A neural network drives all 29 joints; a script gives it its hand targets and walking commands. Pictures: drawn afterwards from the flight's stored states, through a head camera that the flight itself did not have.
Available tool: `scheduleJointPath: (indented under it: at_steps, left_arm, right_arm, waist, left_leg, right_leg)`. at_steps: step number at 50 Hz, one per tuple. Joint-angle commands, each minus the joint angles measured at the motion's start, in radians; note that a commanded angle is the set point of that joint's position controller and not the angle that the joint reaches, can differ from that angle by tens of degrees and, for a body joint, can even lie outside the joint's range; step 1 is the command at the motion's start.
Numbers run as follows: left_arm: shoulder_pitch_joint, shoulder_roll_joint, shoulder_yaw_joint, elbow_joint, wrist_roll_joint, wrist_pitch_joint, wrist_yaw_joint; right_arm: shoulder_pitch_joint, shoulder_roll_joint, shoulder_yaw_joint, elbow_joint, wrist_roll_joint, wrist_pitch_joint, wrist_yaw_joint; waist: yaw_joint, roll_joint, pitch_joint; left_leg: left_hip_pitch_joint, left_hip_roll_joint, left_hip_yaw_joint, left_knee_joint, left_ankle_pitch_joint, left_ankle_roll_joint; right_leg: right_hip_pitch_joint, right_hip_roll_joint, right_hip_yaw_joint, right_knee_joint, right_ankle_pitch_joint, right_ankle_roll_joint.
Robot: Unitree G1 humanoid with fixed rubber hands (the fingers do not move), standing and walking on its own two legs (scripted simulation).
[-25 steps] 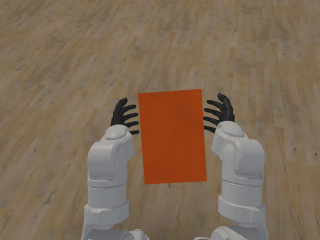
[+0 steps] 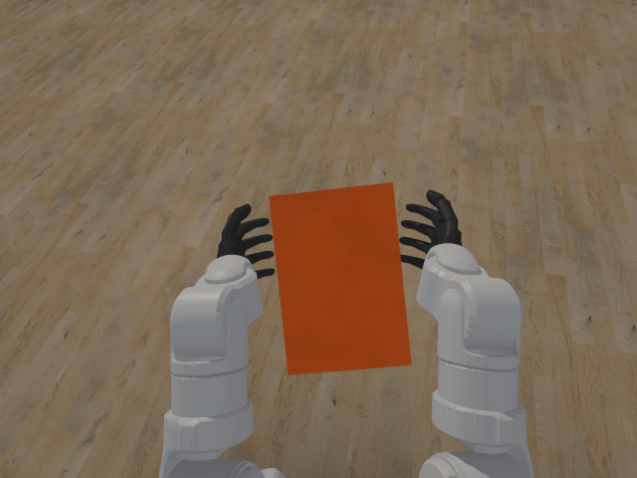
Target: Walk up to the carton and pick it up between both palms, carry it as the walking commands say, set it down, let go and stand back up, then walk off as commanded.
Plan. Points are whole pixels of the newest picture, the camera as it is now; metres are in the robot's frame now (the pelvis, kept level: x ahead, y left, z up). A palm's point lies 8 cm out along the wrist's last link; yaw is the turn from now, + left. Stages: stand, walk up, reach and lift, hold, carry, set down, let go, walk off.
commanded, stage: carry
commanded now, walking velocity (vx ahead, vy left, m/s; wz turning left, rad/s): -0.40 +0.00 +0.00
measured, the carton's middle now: (340, 272) +0.38 -0.01 +0.00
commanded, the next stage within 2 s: none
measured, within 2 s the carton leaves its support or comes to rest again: neither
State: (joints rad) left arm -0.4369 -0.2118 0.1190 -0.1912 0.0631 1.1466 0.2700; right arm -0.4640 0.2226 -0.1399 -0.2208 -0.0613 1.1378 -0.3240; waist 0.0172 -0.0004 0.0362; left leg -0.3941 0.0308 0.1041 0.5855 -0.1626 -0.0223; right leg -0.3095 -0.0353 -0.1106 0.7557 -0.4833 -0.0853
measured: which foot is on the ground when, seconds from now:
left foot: down 0.00-0.14, up 0.16-0.64, down 0.66-0.82, up 0.84-1.00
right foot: down 0.00-1.00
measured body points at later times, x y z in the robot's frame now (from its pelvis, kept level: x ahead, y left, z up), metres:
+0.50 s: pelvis -0.04 -0.03 +0.00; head -0.02 -0.08 +0.45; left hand +0.29 +0.07 +0.11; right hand +0.29 -0.17 +0.11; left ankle -0.01 +0.14 -0.66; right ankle -0.04 -0.05 -0.72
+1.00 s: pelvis -0.18 -0.01 -0.01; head -0.18 -0.04 +0.44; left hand +0.14 +0.09 +0.09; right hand +0.14 -0.14 +0.10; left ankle -0.16 +0.14 -0.64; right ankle -0.08 -0.06 -0.72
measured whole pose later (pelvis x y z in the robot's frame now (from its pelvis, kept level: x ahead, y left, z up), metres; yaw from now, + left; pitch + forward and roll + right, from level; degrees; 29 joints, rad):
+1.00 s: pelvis -0.18 -0.01 -0.01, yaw -2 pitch -6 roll +3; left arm -0.42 -0.21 0.12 -0.11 0.07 1.19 0.27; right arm -0.45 0.22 -0.12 -0.14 -0.08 1.16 -0.32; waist 0.01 0.01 0.09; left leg -0.48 0.07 0.07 1.23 -0.42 -0.02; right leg -0.40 -0.02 -0.11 0.75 -0.26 -0.11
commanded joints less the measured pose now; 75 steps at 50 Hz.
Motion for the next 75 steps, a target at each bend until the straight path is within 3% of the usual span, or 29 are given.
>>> scheduleJointPath:
  at_steps: [1, 2, 4, 6, 7, 8, 14, 23, 29, 32, 34, 35, 37, 40, 42, 46, 51, 56, 58, 59, 60, 61, 63, 65, 67, 69, 71, 72, 75]
  left_arm:
    - [-0.367, -0.857, -0.437, -0.070, -0.287, -0.031, -0.199]
    - [-0.314, -0.872, -0.432, -0.013, -0.273, -0.024, -0.200]
    - [-0.321, -0.885, -0.446, -0.008, -0.292, -0.031, -0.210]
    - [-0.325, -0.886, -0.438, 0.029, -0.289, -0.027, -0.220]
    - [-0.312, -0.898, -0.428, 0.042, -0.275, -0.033, -0.220]
    - [-0.295, -0.890, -0.413, 0.051, -0.273, -0.037, -0.224]
    - [-0.375, -0.871, -0.406, -0.067, -0.289, -0.045, -0.202]
    - [-0.367, -0.851, -0.383, -0.057, -0.271, -0.026, -0.184]
    - [-0.333, -0.854, -0.395, -0.006, -0.242, -0.001, -0.175]
    - [-0.375, -0.870, -0.406, -0.027, -0.255, 0.000, -0.173]
    - [-0.342, -0.858, -0.400, 0.021, -0.232, 0.017, -0.173]
    - [-0.367, -0.898, -0.431, 0.023, -0.249, 0.017, -0.173]
    - [-0.434, -0.913, -0.439, -0.023, -0.277, 0.004, -0.178]
    - [-0.393, -0.940, -0.425, 0.039, -0.291, 0.010, -0.189]
    - [-0.379, -0.929, -0.423, 0.040, -0.278, -0.008, -0.198]
    - [-0.475, -0.969, -0.439, -0.030, -0.278, -0.016, -0.205]
    - [-0.432, -0.929, -0.406, 0.010, -0.263, -0.015, -0.188]
    - [-0.442, -0.961, -0.441, -0.040, -0.286, -0.029, -0.187]
    - [-0.400, -0.985, -0.454, -0.031, -0.285, -0.021, -0.187]
    - [-0.386, -0.975, -0.448, -0.028, -0.280, -0.022, -0.187]
    - [-0.412, -0.988, -0.468, -0.072, -0.298, -0.029, -0.192]
    - [-0.475, -1.002, -0.476, -0.138, -0.300, -0.039, -0.192]
    - [-0.511, -1.018, -0.495, -0.149, -0.332, -0.051, -0.196]
    - [-0.539, -1.030, -0.511, -0.153, -0.350, -0.050, -0.193]
    - [-0.501, -0.989, -0.523, -0.110, -0.341, -0.036, -0.180]
    - [-0.392, -0.949, -0.485, -0.046, -0.308, -0.018, -0.176]
    - [-0.405, -0.965, -0.484, -0.026, -0.301, -0.023, -0.195]
    - [-0.416, -0.961, -0.474, -0.037, -0.303, -0.041, -0.202]
    - [-0.453, -0.999, -0.474, -0.066, -0.294, -0.036, -0.201]
  right_arm:
    - [-0.274, 0.952, 0.538, 0.056, 0.262, 0.002, 0.217]
    - [-0.283, 0.936, 0.526, 0.050, 0.251, -0.001, 0.213]
    - [-0.281, 0.924, 0.514, 0.045, 0.229, -0.006, 0.214]
    - [-0.232, 0.914, 0.500, 0.073, 0.199, -0.008, 0.207]
    - [-0.259, 0.937, 0.526, 0.057, 0.205, -0.008, 0.203]
    - [-0.316, 0.923, 0.555, 0.009, 0.222, -0.015, 0.203]
    - [-0.340, 0.970, 0.571, 0.052, 0.273, -0.010, 0.203]
    - [-0.371, 0.947, 0.573, 0.026, 0.270, 0.005, 0.177]
    - [-0.340, 0.918, 0.532, 0.043, 0.246, 0.025, 0.182]
    - [-0.315, 0.952, 0.515, 0.070, 0.256, 0.029, 0.196]
    - [-0.334, 0.932, 0.494, 0.084, 0.250, 0.033, 0.203]
    - [-0.285, 0.929, 0.459, 0.097, 0.229, 0.034, 0.205]
    - [-0.345, 0.950, 0.477, 0.059, 0.242, 0.029, 0.211]
    - [-0.269, 0.948, 0.454, 0.114, 0.203, 0.030, 0.201]
    - [-0.258, 0.960, 0.467, 0.097, 0.205, 0.016, 0.203]
    - [-0.497, 1.009, 0.528, 0.025, 0.289, 0.002, 0.227]
    - [-0.447, 1.004, 0.526, 0.066, 0.279, 0.010, 0.211]
    - [-0.377, 1.035, 0.527, 0.073, 0.270, 0.003, 0.204]
    - [-0.354, 1.030, 0.528, 0.028, 0.278, 0.001, 0.208]
    - [-0.358, 1.049, 0.535, 0.023, 0.288, -0.001, 0.210]
    - [-0.354, 1.020, 0.508, 0.012, 0.285, -0.012, 0.216]
    - [-0.367, 1.051, 0.504, -0.005, 0.297, -0.019, 0.229]
    - [-0.438, 1.032, 0.526, -0.061, 0.303, -0.018, 0.238]
    - [-0.425, 1.020, 0.495, -0.024, 0.280, -0.010, 0.240]
    - [-0.290, 0.989, 0.452, 0.062, 0.233, -0.006, 0.222]
    - [-0.115, 0.964, 0.419, 0.171, 0.187, 0.009, 0.208]
    - [-0.182, 0.976, 0.443, 0.129, 0.202, -0.008, 0.214]
    - [-0.202, 0.972, 0.466, 0.099, 0.213, -0.007, 0.219]
    - [-0.382, 1.019, 0.539, 0.008, 0.291, -0.012, 0.234]
  waist:
    - [-0.017, 0.213, -0.639]
    - [-0.010, 0.312, -0.636]
    - [0.012, 0.222, -0.598]
    - [-0.001, 0.009, -0.549]
    - [-0.002, -0.253, -0.555]
    - [0.005, -0.397, -0.545]
    - [-0.004, -0.163, -0.501]
    - [-0.010, -0.195, -0.465]
    - [-0.009, -0.211, -0.493]
    - [-0.021, -0.089, -0.509]
    - [-0.005, 0.207, -0.459]
    - [0.000, 0.426, -0.496]
    - [0.010, 0.309, -0.430]
    - [0.011, 0.118, -0.410]
    - [-0.003, -0.308, -0.457]
    - [0.004, -0.097, -0.353]
    - [-0.002, -0.208, -0.422]
    - [-0.006, -0.304, -0.470]
    - [-0.018, -0.199, -0.479]
    - [-0.019, -0.151, -0.487]
    - [-0.042, 0.225, -0.520]
    - [-0.028, 0.331, -0.413]
    - [0.007, 0.156, -0.389]
    - [0.016, 0.195, -0.487]
    - [-0.004, 0.252, -0.536]
    - [0.004, 0.218, -0.579]
    - [-0.011, -0.041, -0.563]
    - [-0.007, -0.298, -0.555]
    - [-0.011, -0.191, -0.425]
  left_leg:
    - [0.658, 0.341, -0.260, 0.062, 1.641, 0.234]
    - [0.701, 0.382, -0.307, 0.060, 1.661, 0.254]
    - [0.529, 0.326, -0.218, 0.053, 1.303, 0.178]
    - [0.236, 0.188, -0.091, 0.146, 0.597, 0.070]
    - [-0.047, 0.079, 0.018, 0.248, -0.023, 0.015]
    - [-0.246, 0.007, 0.016, 0.392, -0.409, -0.003]
    - [-0.367, -0.027, -0.018, 0.641, -0.336, -0.016]
    - [-0.177, -0.051, 0.057, 0.391, -0.242, -0.002]
    - [0.001, -0.003, 0.038, 0.190, -0.177, 0.048]
    - [0.158, 0.091, 0.021, -0.041, 0.346, 0.111]
    - [0.207, 0.363, -0.273, -0.118, 0.868, 0.249]
    - [0.156, 0.420, -0.363, -0.192, 0.783, 0.263]
    - [0.036, 0.388, -0.304, -0.183, 0.494, 0.231]
    - [0.041, 0.232, -0.231, -0.027, 0.303, 0.105]
    - [-0.082, 0.030, -0.021, 0.312, -0.355, 0.026]
    - [-0.107, 0.008, -0.157, 0.749, -0.373, 0.008]
    - [-0.036, -0.005, -0.104, 0.569, -0.391, -0.015]
    - [0.193, -0.067, 0.015, 0.166, -0.419, 0.026]
    - [0.280, -0.076, 0.056, -0.120, -0.346, 0.051]
    - [0.323, -0.016, -0.004, -0.212, -0.298, 0.075]
    - [0.255, 0.297, -0.416, -0.333, -0.202, 0.252]
    - [0.020, 0.477, -0.526, -0.327, 0.031, 0.337]
    - [-0.139, 0.393, -0.288, -0.235, 0.289, 0.276]
    - [0.105, 0.276, -0.155, -0.095, 0.545, 0.151]
    - [0.366, 0.251, -0.232, -0.012, 0.862, 0.141]
    - [0.343, 0.248, -0.211, 0.036, 0.650, 0.125]
    - [0.068, 0.119, -0.139, 0.146, 0.010, 0.038]
    - [-0.064, 0.043, -0.056, 0.247, -0.379, 0.002]
    - [-0.008, 0.011, -0.094, 0.571, -0.297, 0.009]
  right_leg:
    - [-0.184, 0.033, 0.032, 0.222, 0.292, 0.152]
    - [-0.269, 0.036, 0.092, 0.177, -0.125, 0.139]
    - [-0.135, -0.018, 0.098, -0.102, 0.023, 0.129]
    - [0.159, -0.140, 0.138, -0.276, 0.865, 0.118]
    - [0.408, -0.279, 0.253, -0.174, 1.640, 0.078]
    - [0.567, -0.355, 0.340, -0.170, 2.050, 0.059]
    - [0.580, -0.315, 0.298, -0.133, 1.871, 0.038]
    - [0.436, -0.223, 0.183, -0.175, 1.687, 0.169]
    - [0.314, -0.249, 0.184, -0.164, 1.459, 0.128]
    - [0.194, -0.129, 0.074, -0.006, 1.138, 0.147]
    - [-0.009, 0.043, 0.004, 0.252, 0.197, 0.164]
    - [-0.017, 0.048, 0.060, 0.334, -0.170, 0.127]
    - [0.005, -0.023, 0.155, 0.290, -0.201, 0.085]
    - [0.053, -0.064, 0.181, -0.251, 0.231, 0.097]
    - [0.119, -0.354, 0.436, -0.370, 0.724, 0.019]
    - [-0.093, -0.380, 0.416, -0.446, 0.480, -0.092]
    - [0.040, -0.305, 0.341, -0.409, 0.568, -0.055]
    - [0.011, -0.259, 0.286, -0.563, 0.272, 0.057]
    - [0.028, -0.185, 0.175, -0.506, 0.287, 0.138]
    - [-0.004, -0.117, 0.112, -0.418, 0.230, 0.201]
    - [-0.105, 0.039, 0.006, -0.005, 0.055, 0.264]
    - [-0.135, 0.031, 0.064, 0.377, -0.089, 0.177]
    - [-0.106, -0.038, 0.177, 0.596, -0.042, 0.121]
    - [-0.165, -0.050, 0.141, 0.344, -0.012, 0.087]
    - [-0.182, 0.000, 0.052, 0.035, -0.033, 0.110]
    - [-0.027, -0.014, 0.035, -0.274, 0.206, 0.116]
    - [0.253, -0.162, 0.234, -0.339, 0.602, 0.090]
    - [0.223, -0.355, 0.402, -0.370, 0.697, 0.012]
    - [-0.169, -0.348, 0.391, -0.584, -0.142, -0.024]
